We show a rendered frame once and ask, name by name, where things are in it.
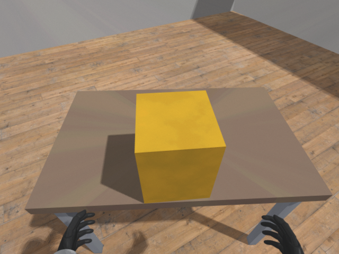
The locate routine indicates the carton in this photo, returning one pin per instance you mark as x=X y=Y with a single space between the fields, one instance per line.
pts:
x=178 y=145

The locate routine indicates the right robot hand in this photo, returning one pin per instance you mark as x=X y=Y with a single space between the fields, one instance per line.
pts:
x=288 y=243

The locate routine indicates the table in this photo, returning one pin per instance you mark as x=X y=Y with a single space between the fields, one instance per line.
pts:
x=92 y=164

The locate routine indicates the left robot hand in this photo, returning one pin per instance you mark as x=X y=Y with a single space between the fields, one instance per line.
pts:
x=72 y=233

